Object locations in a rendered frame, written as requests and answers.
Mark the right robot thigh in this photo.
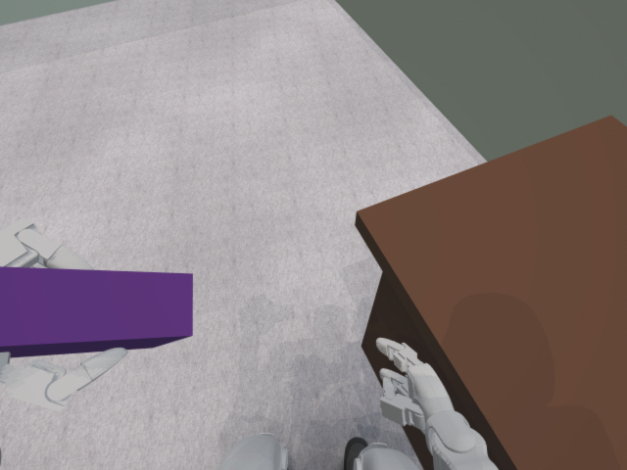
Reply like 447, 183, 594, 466
353, 447, 419, 470

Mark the left robot hand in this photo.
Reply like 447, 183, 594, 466
0, 218, 128, 411

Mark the robot right forearm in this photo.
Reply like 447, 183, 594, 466
425, 410, 499, 470

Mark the sponge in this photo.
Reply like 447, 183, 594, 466
0, 266, 193, 358

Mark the left robot thigh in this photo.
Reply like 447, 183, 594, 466
217, 435, 288, 470

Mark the table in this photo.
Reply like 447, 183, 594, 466
355, 116, 627, 470

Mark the right robot hand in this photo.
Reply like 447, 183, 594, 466
376, 338, 455, 436

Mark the robot thigh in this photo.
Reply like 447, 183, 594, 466
353, 447, 419, 470
217, 435, 288, 470

